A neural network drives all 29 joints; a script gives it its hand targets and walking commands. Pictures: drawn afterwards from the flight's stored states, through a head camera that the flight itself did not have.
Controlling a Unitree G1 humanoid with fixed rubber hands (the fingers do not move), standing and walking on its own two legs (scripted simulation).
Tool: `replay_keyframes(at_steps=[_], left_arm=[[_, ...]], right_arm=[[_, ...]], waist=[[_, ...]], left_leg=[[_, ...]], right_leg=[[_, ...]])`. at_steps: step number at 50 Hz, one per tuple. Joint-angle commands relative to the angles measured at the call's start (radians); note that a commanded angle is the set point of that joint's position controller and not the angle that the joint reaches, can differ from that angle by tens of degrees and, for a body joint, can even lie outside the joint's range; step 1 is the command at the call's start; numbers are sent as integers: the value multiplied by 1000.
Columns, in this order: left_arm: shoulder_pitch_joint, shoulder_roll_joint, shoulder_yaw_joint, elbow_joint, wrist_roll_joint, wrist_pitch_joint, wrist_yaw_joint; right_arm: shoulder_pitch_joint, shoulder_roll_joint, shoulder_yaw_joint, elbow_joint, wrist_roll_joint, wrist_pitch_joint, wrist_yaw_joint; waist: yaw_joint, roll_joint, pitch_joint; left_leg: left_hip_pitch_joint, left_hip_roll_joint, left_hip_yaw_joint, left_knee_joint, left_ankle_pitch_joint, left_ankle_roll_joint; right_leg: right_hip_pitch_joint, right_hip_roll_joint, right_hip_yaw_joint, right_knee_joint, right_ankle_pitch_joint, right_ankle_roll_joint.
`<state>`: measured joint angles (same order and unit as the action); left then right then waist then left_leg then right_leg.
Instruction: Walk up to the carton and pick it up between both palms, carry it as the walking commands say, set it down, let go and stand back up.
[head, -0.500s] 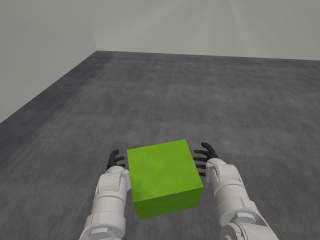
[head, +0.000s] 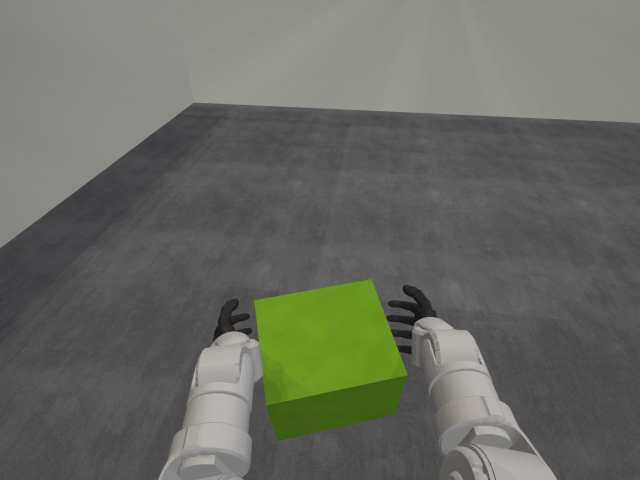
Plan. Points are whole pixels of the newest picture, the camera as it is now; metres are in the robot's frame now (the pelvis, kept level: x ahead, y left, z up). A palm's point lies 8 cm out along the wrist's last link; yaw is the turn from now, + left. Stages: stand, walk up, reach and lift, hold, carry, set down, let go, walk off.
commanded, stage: hold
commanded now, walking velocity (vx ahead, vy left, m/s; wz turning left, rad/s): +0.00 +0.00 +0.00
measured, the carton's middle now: (325, 358) +0.34 +0.01 -0.03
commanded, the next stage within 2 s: carry in 0.86 s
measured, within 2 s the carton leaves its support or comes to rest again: neither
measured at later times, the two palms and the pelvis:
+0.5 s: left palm (229, 351) +0.29 +0.14 +0.05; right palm (424, 335) +0.31 -0.13 +0.06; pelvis +0.00 +0.00 +0.00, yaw +0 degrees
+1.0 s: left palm (218, 345) +0.30 +0.15 +0.05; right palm (411, 325) +0.32 -0.11 +0.06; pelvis +0.00 +0.01 +0.00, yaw +2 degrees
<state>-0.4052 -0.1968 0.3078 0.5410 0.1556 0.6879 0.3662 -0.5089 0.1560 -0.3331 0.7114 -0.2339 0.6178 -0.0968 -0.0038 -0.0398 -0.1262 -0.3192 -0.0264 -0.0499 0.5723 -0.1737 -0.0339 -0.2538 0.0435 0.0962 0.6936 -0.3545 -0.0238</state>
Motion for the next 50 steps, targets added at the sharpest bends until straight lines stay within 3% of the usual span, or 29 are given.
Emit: replay_keyframes(at_steps=[1, 3, 4, 5, 8, 10, 12, 16, 17, 18, 19, 20, 24, 25, 27, 28, 29, 32, 35, 37, 38, 40, 41, 42, 43, 44, 46, 48, 50], left_arm=[[-742, -1042, -549, -54, -189, -20, -608], [-774, -1051, -532, -29, -189, -18, -614], [-731, -1036, -512, 1, -185, -21, -613], [-745, -1029, -516, -8, -178, -16, -611], [-730, -1035, -541, -44, -189, -22, -608], [-761, -1029, -537, -68, -187, -27, -607], [-759, -1019, -506, -24, -162, -22, -606], [-717, -1031, -528, -23, -187, -24, -613], [-741, -1017, -518, -26, -182, -26, -615], [-748, -1021, -516, -27, -182, -26, -612], [-761, -1018, -524, -40, -181, -22, -613], [-760, -1008, -498, -15, -170, -22, -610], [-746, -1004, -521, -38, -180, -26, -610], [-739, -1022, -510, -20, -178, -32, -612], [-751, -1034, -541, -39, -188, -26, -613], [-722, -1038, -531, -35, -186, -28, -612], [-722, -1001, -511, -42, -178, -25, -613], [-726, -1028, -538, -40, -182, -23, -612], [-762, -1012, -548, -96, -190, -28, -610], [-744, -1012, -525, -28, -174, -16, -610], [-737, -1032, -540, -21, -185, -18, -615], [-744, -1026, -505, -8, -177, -19, -618], [-760, -1017, -523, -27, -179, -24, -615], [-766, -1015, -546, -65, -192, -32, -617], [-804, -1028, -552, -25, -164, -18, -600], [-785, -997, -537, -82, -162, -14, -583], [-869, -1004, -593, -178, -203, 4, -562], [-924, -1039, -657, -289, -260, 33, -534], [-879, -1069, -720, -423, -325, 89, -512]], right_arm=[[-593, 1170, 471, -106, 234, -13, 314], [-629, 1138, 445, -114, 227, -22, 313], [-644, 1147, 461, -119, 228, -21, 311], [-580, 1153, 439, -65, 209, -11, 311], [-586, 1155, 457, -110, 233, -19, 309], [-581, 1167, 453, -90, 226, -15, 315], [-591, 1162, 424, -51, 213, -15, 310], [-589, 1149, 464, -114, 221, -21, 304], [-595, 1159, 447, -93, 216, -17, 309], [-603, 1146, 433, -79, 216, -20, 307], [-617, 1164, 449, -100, 232, -17, 309], [-579, 1147, 418, -38, 209, -14, 312], [-580, 1152, 441, -84, 221, -16, 307], [-622, 1157, 460, -112, 222, -19, 307], [-608, 1139, 464, -130, 222, -26, 305], [-616, 1149, 473, -130, 224, -20, 305], [-541, 1157, 445, -56, 210, -5, 307], [-575, 1145, 460, -105, 225, -15, 306], [-581, 1172, 475, -103, 243, -8, 308], [-555, 1144, 446, -56, 216, -4, 310], [-594, 1131, 452, -107, 219, -14, 308], [-628, 1135, 442, -121, 226, -18, 308], [-626, 1141, 455, -97, 224, -13, 314], [-604, 1154, 461, -99, 235, -20, 312], [-704, 1054, 494, -188, 188, 11, 301], [-671, 1046, 503, -204, 201, 35, 294], [-670, 1068, 526, -223, 233, 66, 282], [-712, 1093, 566, -322, 280, 94, 270], [-701, 1127, 660, -482, 358, 147, 241]], waist=[[-8, 6, -276], [-11, 2, -223], [-11, -55, -239], [-20, -23, -210], [-9, 34, -245], [-10, -13, -260], [-2, 12, -221], [-24, -34, -231], [-15, 6, -236], [-25, -35, -211], [-2, 0, -222], [-6, -9, -200], [-9, 16, -219], [-1, -30, -239], [-26, 1, -226], [-19, -25, -260], [-13, -48, -227], [-22, 0, -226], [0, 24, -228], [-13, -39, -167], [-27, -21, -200], [-13, 20, -217], [-7, -21, -212], [-13, 1, -257], [-24, 60, -100], [-19, 9, -88], [-18, -28, -84], [-15, -30, -133], [-17, -39, -175]], left_leg=[[351, -81, 50, -48, 26, 25], [327, -83, 51, -42, -4, 19], [342, -77, 42, -37, 7, 25], [331, -81, 47, -52, 12, 24], [330, -77, 46, -48, 54, 19], [347, -79, 46, -47, 29, 23], [325, -83, 45, -37, -4, 19], [317, -80, 39, -45, 10, 21], [301, -79, 46, -51, -20, 21], [319, -78, 42, -40, -6, 18], [328, -82, 50, -37, -4, 24], [331, -78, 56, -41, -20, 21], [294, -79, 54, -48, -10, 22], [304, -77, 45, -46, -7, 25], [340, -78, 46, -39, 16, 17], [334, -76, 40, -48, 26, 23], [306, -80, 50, -53, 14, 23], [313, -80, 42, -58, 14, 21], [306, -74, 47, -44, 7, 22], [334, -76, 50, -51, -14, 24], [322, -70, 39, -53, -3, 22], [282, -82, 43, -42, -48, 23], [344, -70, 45, -45, -33, 28], [322, -77, 43, -39, 9, 21], [-26, 89, -58, 2, 63, 21], [-101, 79, -45, 42, -9, 23], [-146, 54, 8, 137, -133, 11], [-102, 50, -6, 161, -165, 27], [-55, 62, -3, 89, -84, 32]], right_leg=[[-23, -29, 58, -323, 122, 24], [-53, -37, 63, -343, 38, 10], [-65, -42, 68, -335, 69, 20], [-62, -34, 58, -337, 95, 21], [-26, -31, 58, -317, 163, 24], [-42, -31, 58, -325, 113, 23], [-54, -52, 85, -346, 64, 17], [-40, -42, 74, -336, 111, 24], [-42, -36, 70, -340, 56, 23], [-73, -45, 71, -345, 54, 17], [-62, -43, 79, -347, 46, 15], [-82, -38, 64, -348, 17, 13], [-30, -42, 75, -341, 85, 27], [-30, -38, 76, -337, 81, 33], [-67, -39, 78, -339, 90, 19], [-34, -33, 64, -333, 115, 28], [-30, -40, 60, -342, 125, 32], [-47, -36, 59, -337, 120, 23], [-32, -41, 80, -331, 106, 27], [-100, -38, 68, -354, 29, 20], [-72, -37, 64, -349, 52, 16], [-55, -39, 75, -351, -6, 13], [-96, -34, 68, -349, -13, 15], [-49, -42, 75, -345, 65, 21], [-70, -169, 52, -275, -49, -5], [-63, -207, 136, -317, -153, -30], [-81, -314, 278, -362, -133, -79], [-86, -331, 309, -342, -102, -107], [-47, -298, 242, -268, 139, -78]])
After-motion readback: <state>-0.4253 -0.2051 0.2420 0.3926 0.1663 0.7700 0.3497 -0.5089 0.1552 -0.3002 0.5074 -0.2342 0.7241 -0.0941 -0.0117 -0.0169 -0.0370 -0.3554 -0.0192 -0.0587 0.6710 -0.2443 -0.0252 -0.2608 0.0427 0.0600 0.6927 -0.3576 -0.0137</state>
